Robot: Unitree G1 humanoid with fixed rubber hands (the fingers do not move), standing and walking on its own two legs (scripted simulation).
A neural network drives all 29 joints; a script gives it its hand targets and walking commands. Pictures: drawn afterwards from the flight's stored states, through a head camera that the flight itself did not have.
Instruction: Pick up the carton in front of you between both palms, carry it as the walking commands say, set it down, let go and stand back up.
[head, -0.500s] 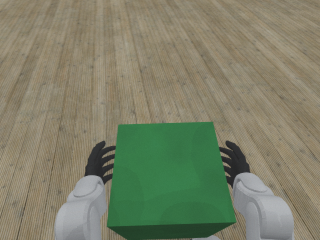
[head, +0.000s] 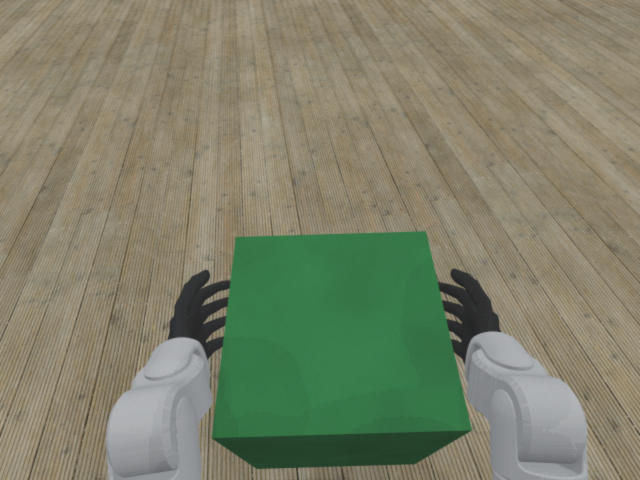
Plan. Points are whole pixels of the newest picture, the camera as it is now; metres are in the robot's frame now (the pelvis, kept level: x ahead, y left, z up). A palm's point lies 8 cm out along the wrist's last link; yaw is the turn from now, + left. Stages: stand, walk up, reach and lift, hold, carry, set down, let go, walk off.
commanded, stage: carry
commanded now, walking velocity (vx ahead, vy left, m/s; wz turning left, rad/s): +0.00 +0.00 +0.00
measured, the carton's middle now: (333, 361) +0.26 +0.01 +0.02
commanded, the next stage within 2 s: none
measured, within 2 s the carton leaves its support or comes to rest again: neither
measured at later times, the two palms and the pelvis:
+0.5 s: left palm (211, 280) +0.35 +0.16 +0.07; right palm (448, 284) +0.34 -0.14 +0.07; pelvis +0.08 +0.01 +0.01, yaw -1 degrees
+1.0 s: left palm (227, 309) +0.34 +0.15 +0.02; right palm (447, 313) +0.33 -0.15 +0.01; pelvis +0.04 +0.00 -0.01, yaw -2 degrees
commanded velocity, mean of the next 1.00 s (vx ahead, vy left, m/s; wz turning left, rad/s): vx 0.00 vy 0.00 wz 0.00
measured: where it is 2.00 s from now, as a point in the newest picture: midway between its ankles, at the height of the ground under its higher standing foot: outside the picture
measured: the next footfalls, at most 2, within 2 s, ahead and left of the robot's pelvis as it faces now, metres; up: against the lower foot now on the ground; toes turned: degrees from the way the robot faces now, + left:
none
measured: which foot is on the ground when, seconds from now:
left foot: down 0.00-1.00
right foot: down 0.00-1.00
